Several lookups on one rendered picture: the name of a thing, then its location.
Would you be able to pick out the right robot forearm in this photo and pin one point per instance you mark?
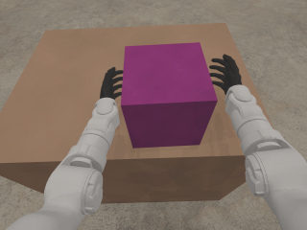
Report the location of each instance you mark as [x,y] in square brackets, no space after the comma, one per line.
[252,127]

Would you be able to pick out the robot left hand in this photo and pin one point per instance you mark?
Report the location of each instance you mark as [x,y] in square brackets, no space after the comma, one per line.
[107,89]

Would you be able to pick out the pedestal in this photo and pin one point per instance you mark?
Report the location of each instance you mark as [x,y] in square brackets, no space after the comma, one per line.
[53,100]

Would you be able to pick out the robot left upper arm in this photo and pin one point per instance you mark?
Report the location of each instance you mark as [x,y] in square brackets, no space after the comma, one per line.
[72,193]

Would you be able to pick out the left robot forearm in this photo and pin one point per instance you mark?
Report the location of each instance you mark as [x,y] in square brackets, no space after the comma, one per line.
[95,141]

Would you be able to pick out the robot right upper arm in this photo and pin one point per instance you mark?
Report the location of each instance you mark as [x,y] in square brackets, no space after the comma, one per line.
[280,177]

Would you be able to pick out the carton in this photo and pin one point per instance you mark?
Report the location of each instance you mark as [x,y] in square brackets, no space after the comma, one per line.
[167,96]

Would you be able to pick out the robot right hand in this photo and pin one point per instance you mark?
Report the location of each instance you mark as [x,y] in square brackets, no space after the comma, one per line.
[230,72]

